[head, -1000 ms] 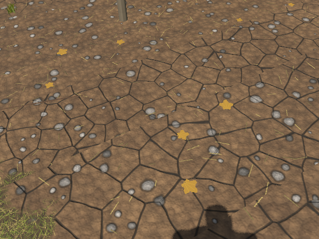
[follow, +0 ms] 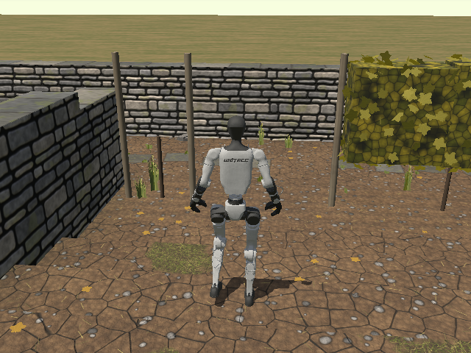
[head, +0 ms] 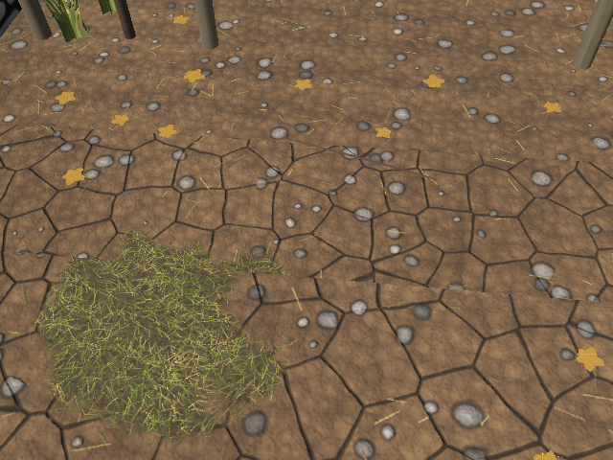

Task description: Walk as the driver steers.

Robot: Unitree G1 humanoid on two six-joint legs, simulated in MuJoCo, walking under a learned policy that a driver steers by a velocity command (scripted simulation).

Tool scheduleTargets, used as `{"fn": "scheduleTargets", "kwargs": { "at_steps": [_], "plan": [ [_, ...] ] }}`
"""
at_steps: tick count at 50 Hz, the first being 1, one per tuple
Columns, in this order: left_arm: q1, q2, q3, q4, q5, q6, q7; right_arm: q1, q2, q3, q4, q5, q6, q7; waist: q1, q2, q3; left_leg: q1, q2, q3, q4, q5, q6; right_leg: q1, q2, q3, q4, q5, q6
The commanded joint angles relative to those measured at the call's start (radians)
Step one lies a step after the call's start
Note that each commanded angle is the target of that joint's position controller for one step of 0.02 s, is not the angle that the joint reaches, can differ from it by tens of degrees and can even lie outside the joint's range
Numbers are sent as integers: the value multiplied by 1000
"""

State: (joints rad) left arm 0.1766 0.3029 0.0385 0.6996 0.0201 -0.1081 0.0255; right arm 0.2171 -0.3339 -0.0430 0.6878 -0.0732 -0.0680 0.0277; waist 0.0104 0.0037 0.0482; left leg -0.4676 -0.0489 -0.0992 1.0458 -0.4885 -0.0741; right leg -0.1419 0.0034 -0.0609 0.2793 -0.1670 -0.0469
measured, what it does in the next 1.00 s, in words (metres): steps on the spot: left foot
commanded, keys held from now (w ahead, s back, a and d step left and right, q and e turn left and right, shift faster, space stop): no key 0.96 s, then w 0.04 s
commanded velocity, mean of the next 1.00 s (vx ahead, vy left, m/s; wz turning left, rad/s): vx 0.00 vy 0.00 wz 0.14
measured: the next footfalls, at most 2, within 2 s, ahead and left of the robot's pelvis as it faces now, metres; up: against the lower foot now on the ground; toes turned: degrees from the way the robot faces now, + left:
left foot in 0.28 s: +0.04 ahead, +0.15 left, +0.00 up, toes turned +7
left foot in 1.54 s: +0.23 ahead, +0.16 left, +0.00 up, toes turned +7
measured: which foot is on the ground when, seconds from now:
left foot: up 0.00-0.26, down 0.28-1.00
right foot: down 0.00-1.00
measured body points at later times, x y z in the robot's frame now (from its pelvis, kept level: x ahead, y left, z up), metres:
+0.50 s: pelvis +0.00 +0.03 -0.02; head +0.04 +0.04 +0.43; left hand +0.13 +0.31 -0.11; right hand +0.20 -0.20 -0.11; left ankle +0.00 +0.14 -0.75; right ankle -0.01 -0.10 -0.75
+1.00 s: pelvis +0.01 +0.04 -0.02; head +0.03 +0.04 +0.43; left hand +0.11 +0.31 -0.13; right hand +0.20 -0.21 -0.11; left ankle +0.00 +0.14 -0.75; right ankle -0.01 -0.10 -0.75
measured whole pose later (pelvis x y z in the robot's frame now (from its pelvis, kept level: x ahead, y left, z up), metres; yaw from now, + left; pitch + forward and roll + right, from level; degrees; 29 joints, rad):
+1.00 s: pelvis +0.01 +0.04 -0.02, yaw +6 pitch +1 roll +1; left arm 0.20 0.29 0.00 0.75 0.01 -0.08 -0.06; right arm 0.16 -0.31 -0.03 0.67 0.00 -0.08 0.06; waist 0.00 -0.01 0.04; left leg -0.29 -0.03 0.02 0.55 -0.28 0.03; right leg -0.22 -0.11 -0.12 0.58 -0.36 0.04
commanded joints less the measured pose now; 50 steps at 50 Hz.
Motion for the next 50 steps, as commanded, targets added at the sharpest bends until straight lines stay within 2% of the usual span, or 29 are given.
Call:
{"fn": "scheduleTargets", "kwargs": {
  "at_steps": [1, 3, 5, 8, 9, 11, 12, 13, 14, 15, 16, 17, 18, 19, 21, 23, 25, 35, 48, 49, 50],
  "plan": [
    [-95, 157, 41, -131, 10, -14, 11, 55, -75, -19, -41, 9, -2, 14, -32, -80, -73, -34, 56, 72, 108, 108, -12, 66, -246, 99, -89, 470, -224],
    [-7, 179, 53, -114, 9, -7, 10, 6, -60, -13, -53, 22, 5, 33, 11, -84, -70, -79, 86, 83, -48, 157, -22, 169, -243, 86, -81, 455, -231],
    [55, 185, 64, -104, 10, -3, -1, -5, -64, -13, -54, 24, 13, 38, 34, -97, -66, -98, 111, 87, -179, 166, -23, 245, -281, 110, -62, 483, -245],
    [34, 190, 76, -115, 7, -2, -26, 15, -63, -7, -41, 8, 17, 33, 18, -112, -69, -15, 121, 122, -337, 169, 10, 212, -298, 118, -36, 518, -246],
    [15, 191, 78, -123, 10, -3, -32, 20, -67, -6, -35, 9, 13, 33, 12, -115, -75, 21, 116, 133, -369, 181, 20, 189, -298, 122, -30, 507, -241],
    [-46, 178, 72, -139, 13, 0, -45, 37, -74, -6, -20, 25, -2, 31, -14, -102, -92, 100, 110, 142, -453, 251, 35, 138, -288, 121, 7, 429, -213],
    [-84, 173, 67, -140, 7, 6, -53, 47, -75, -7, -13, 39, -13, 34, -39, -82, -98, 167, 99, 155, -538, 331, 46, 94, -271, 109, 44, 368, -189],
    [-120, 146, 51, -134, -4, 14, -65, 50, -63, -3, -8, 60, -25, 41, -64, -62, -104, 266, 86, 162, -641, 461, 61, 23, -242, 95, 88, 299, -150],
    [-109, 90, 25, -113, -8, 21, -80, 41, -57, 0, -15, 79, -36, 46, -72, -54, -128, 367, 84, 149, -697, 565, 85, -42, -196, 77, 119, 223, -85],
    [4, 31, 8, -103, -7, 28, -92, 15, -108, -4, -51, 103, -47, 38, -10, 35, -217, 483, 212, 20, -659, 872, 194, -68, -119, 5, 177, 51, 22],
    [125, 50, 15, -84, -7, 20, -82, -74, -146, -9, -88, 116, -46, 40, 66, 92, -202, 456, 301, -116, -637, 870, 318, -111, -73, -9, 187, -106, 85],
    [66, 121, 33, -84, -8, 17, -65, -77, -153, -20, -83, 97, -38, 45, 26, 54, -151, 366, 285, -111, -628, 740, 305, -92, -74, -8, 192, -103, 104],
    [7, 144, 41, -105, -8, 18, -51, -66, -172, -30, -76, 80, -37, 46, 14, 52, -133, 296, 248, -87, -640, 621, 268, -71, -71, -27, 208, -75, 89],
    [-2, 145, 39, -107, -8, 18, -43, -68, -158, -29, -81, 79, -36, 44, 13, 51, -134, 276, 227, -79, -647, 553, 245, -61, -78, -23, 208, -52, 73],
    [11, 98, 13, -95, -17, 19, -49, -88, -95, -7, -94, 88, -37, 48, 21, 39, -112, 248, 199, -59, -647, 465, 197, -49, -99, -6, 175, -40, 63],
    [9, 92, 5, -87, -21, 21, -64, -80, -94, -6, -96, 86, -37, 53, 8, 38, -109, 246, 161, -26, -630, 415, 158, -46, -106, -2, 170, -9, 56],
    [3, 107, 7, -82, -14, 20, -75, -77, -107, -12, -99, 78, -36, 52, -2, 35, -108, 264, 143, -7, -608, 440, 144, -70, -106, -7, 177, 0, 55],
    [9, 104, -5, -49, -13, 12, -82, -108, -105, -18, -111, 76, -34, 43, -9, 8, -110, 280, 112, 12, -560, 491, 134, -128, -128, -12, 207, -32, 62],
    [9, 115, -7, -11, -13, 13, -82, -94, -110, -22, -90, 80, -29, 35, -5, -21, -103, 266, 86, 27, -566, 476, 131, -111, -141, -14, 209, -34, 61],
    [26, 117, -6, -3, -11, 17, -81, -72, -114, -25, -81, 79, -25, 32, -7, -19, -95, 265, 87, 22, -587, 382, 139, -116, -140, -14, 197, -115, 55],
    [32, 135, 2, -1, -2, 20, -75, -46, -141, -37, -76, 71, -20, 23, -15, -17, -66, 257, 86, 14, -607, 229, 162, -142, -133, -15, 192, -238, 38]
  ]
}}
